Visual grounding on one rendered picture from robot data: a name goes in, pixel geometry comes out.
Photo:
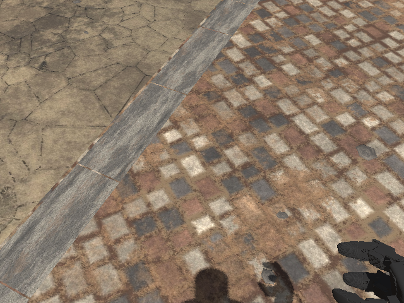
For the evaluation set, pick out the robot right hand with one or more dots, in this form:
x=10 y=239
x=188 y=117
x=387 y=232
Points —
x=389 y=288

